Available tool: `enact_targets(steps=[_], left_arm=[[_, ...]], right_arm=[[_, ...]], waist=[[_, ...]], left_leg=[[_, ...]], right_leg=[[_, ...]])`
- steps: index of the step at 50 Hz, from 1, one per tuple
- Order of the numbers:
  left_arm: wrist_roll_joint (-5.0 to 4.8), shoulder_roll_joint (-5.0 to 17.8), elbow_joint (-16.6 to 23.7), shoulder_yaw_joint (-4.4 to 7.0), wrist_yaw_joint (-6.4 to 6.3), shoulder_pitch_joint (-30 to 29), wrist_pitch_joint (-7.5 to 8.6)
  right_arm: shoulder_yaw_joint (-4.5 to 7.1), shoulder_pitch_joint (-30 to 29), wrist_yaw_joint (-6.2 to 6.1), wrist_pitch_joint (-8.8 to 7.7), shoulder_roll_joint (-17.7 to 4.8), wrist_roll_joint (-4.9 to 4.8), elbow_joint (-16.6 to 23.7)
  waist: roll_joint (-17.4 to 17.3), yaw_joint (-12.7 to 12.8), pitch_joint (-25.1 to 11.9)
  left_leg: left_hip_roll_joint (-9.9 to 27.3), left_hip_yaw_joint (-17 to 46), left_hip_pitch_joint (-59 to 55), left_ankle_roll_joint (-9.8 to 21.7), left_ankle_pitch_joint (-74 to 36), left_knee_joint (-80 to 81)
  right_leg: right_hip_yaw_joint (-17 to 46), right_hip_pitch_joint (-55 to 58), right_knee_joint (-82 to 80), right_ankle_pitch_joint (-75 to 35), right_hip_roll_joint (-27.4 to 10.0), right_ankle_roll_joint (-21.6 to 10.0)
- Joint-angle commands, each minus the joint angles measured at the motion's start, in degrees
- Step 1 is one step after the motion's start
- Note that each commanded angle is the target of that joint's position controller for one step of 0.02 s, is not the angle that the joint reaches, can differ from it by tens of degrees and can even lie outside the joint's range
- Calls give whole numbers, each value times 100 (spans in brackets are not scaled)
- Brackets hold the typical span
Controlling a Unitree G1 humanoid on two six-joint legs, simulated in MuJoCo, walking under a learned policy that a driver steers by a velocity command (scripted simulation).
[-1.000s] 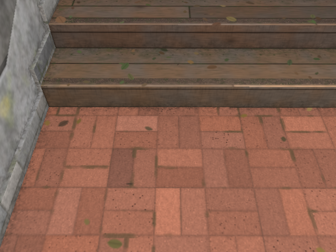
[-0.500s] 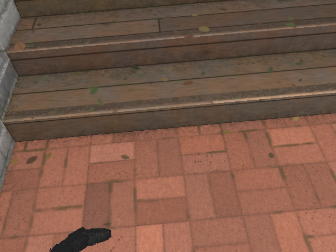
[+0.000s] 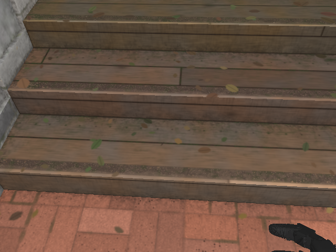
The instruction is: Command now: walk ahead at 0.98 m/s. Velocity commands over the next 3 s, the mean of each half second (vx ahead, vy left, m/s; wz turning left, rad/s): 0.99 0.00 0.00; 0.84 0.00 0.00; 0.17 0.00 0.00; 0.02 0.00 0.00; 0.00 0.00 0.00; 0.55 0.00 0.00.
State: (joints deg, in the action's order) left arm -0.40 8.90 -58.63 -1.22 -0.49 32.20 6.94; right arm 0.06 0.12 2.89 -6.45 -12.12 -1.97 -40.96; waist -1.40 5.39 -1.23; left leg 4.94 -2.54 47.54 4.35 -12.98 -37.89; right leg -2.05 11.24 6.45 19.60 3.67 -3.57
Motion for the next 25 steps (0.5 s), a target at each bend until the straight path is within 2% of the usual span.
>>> enact_targets(steps=[1,2,3,4,5,6,7,8,9,10,11,12,13,14,15,17,19,20,21,22,23,24,25], left_arm=[[9,1023,165,201,-80,273,-56],[57,1151,180,240,-84,253,-77],[148,1282,184,285,-92,241,-108],[257,1374,178,320,-96,209,-160],[361,1464,215,357,-90,12,-244],[387,1541,423,365,-70,-655,-284],[382,519,665,134,60,-44,-164],[-23,359,565,16,183,139,148],[-331,1108,905,221,185,-915,289],[-376,1134,1206,190,160,-1589,347],[-258,975,1283,170,147,-1878,348],[-172,886,1265,190,146,-1733,260],[-138,755,1221,178,165,-1491,134],[-95,570,1232,132,138,-1442,34],[-70,495,1316,88,108,-1546,-40],[29,673,1584,82,30,-2108,-76],[107,753,1786,90,37,-2664,-9],[71,553,1808,31,49,-2876,6],[48,473,1815,-1,72,-3012,15],[16,514,1813,4,84,-3107,-23],[-42,661,2031,-3,85,-3657,-15],[-44,744,2314,29,128,-4339,107],[8,573,2378,36,221,-4075,185]], right_arm=[[90,-1321,176,-211,-270,-58,754],[128,-1325,185,-221,-356,-64,825],[185,-1214,165,-208,-523,-68,894],[281,-771,118,-175,-748,-68,851],[413,378,33,-108,-1023,-112,549],[516,2080,-81,0,-1255,-111,62],[615,3071,-145,-5,-1716,204,-217],[579,3333,-127,-86,-1390,246,-455],[486,3021,-186,-86,-944,237,-573],[411,2489,-165,-121,-759,254,-538],[339,2045,-97,-163,-583,296,-550],[282,1722,-64,-195,-445,354,-549],[235,1520,-42,-179,-323,346,-587],[235,1396,-45,-165,-379,245,-629],[241,1352,-51,-171,-477,162,-690],[254,1389,-92,-229,-630,171,-730],[255,1640,-177,-282,-690,141,-778],[266,1836,-216,-262,-758,117,-796],[264,2135,-237,-248,-794,78,-859],[253,2327,-257,-197,-855,87,-930],[220,2664,-243,-98,-748,6,-1013],[74,3336,-179,-7,-340,47,-1232],[-35,3452,-150,108,-314,333,-1316]], waist=[[492,-106,1086],[688,-191,920],[930,-359,691],[1184,-678,326],[1456,-1259,-290],[1437,-2123,-1024],[-406,-1578,-2264],[-1364,-1523,-3189],[-1256,-1617,-1917],[-513,-1399,-1061],[352,-1044,-510],[442,-651,-250],[278,-363,-45],[118,-219,215],[22,-120,482],[12,-155,791],[113,-346,823],[98,-465,750],[120,-579,657],[-28,-617,652],[172,-860,871],[574,-1135,863],[66,-877,138]], left_leg=[[-360,-268,-431,116,143,986],[-572,-420,-739,177,413,996],[-798,-566,-1041,237,807,919],[-978,-621,-1540,325,1240,822],[-1035,-529,-2653,480,1513,743],[-553,-15,-4760,728,1515,681],[1049,2659,-7893,1589,3311,259],[1743,5223,-8622,2021,5373,1640],[1363,4581,-7876,1526,5283,2168],[1223,3674,-6704,1331,4321,2354],[1035,3079,-5460,1260,3497,2557],[811,2589,-4533,1183,3189,2689],[686,2302,-3928,1153,3183,2839],[658,2031,-3454,1182,2990,3024],[639,1745,-3038,1157,2840,3196],[350,1080,-2527,1063,2075,3383],[-2,507,-2321,875,1347,3291],[-107,295,-2318,800,1163,3310],[-30,283,-2435,777,1127,3359],[255,462,-3067,789,900,3346],[220,540,-3847,816,928,3339],[148,574,-4973,633,-998,2598],[242,573,-5738,424,-4608,1375]], right_leg=[[197,-376,-199,-3723,-1452,-361],[170,-135,119,-5080,-1522,-341],[158,145,567,-6513,-1586,-325],[199,357,1299,-7766,-1656,-324],[226,285,2539,-8586,-1716,-361],[146,-943,4365,-8134,-1617,-268],[437,-3966,7072,-3497,-614,-70],[1421,-5106,8115,578,72,-162],[1278,-5762,8184,354,-391,-417],[1114,-5792,7980,-5,-638,-488],[1003,-5507,7643,-246,-835,-472],[1023,-5079,7361,-456,-1054,-408],[1011,-4881,7251,-472,-1202,-331],[916,-4891,7158,-341,-1292,-228],[846,-5014,6946,-325,-1418,-113],[615,-5127,6152,-1093,-1463,99],[356,-4696,4851,-2332,-1327,197],[82,-4265,4376,-2736,-1124,190],[-15,-3876,4091,-3035,-1000,187],[-40,-4196,4211,-2754,-985,143],[-333,-5029,3899,-1829,-876,116],[-761,-5535,3766,-817,-680,-93],[-1084,-4947,3628,-566,-246,-297]])
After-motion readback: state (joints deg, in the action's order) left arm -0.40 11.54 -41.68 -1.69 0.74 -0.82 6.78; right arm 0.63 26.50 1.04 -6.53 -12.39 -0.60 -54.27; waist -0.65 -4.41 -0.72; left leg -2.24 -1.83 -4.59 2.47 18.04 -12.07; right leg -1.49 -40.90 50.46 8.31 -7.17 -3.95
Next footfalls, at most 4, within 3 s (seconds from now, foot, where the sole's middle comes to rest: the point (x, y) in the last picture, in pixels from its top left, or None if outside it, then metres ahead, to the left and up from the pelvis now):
0.12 left None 0.35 0.11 -0.77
0.44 right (238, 214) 0.65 -0.17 -0.69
0.56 right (231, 230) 0.62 -0.14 -0.77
0.88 left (178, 138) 0.96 0.09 -0.62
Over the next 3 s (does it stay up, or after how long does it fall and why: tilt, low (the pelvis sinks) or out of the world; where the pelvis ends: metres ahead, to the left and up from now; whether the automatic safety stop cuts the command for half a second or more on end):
stays up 1.30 0.00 0.30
